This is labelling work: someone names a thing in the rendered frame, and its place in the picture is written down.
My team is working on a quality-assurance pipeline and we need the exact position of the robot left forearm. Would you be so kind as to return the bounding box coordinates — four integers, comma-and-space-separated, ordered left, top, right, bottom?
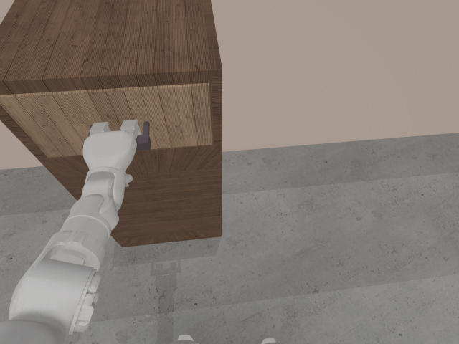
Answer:
9, 166, 126, 319

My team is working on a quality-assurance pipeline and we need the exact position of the left robot upper arm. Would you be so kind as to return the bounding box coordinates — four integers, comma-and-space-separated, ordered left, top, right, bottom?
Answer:
0, 258, 102, 344

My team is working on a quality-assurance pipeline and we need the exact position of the handle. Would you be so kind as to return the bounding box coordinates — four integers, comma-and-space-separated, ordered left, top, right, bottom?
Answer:
82, 121, 151, 151

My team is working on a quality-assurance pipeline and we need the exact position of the cabinet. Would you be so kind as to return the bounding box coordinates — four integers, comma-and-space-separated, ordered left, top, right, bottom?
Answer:
0, 0, 222, 247

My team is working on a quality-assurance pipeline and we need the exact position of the robot left hand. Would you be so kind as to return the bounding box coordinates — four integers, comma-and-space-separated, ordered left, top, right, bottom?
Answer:
83, 120, 141, 187

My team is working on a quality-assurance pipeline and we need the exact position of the drawer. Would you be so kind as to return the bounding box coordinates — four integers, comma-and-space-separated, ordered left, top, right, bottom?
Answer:
0, 83, 212, 157

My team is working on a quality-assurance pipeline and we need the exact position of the robot left shin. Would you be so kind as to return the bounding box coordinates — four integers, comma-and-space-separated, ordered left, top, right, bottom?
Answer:
178, 335, 194, 341

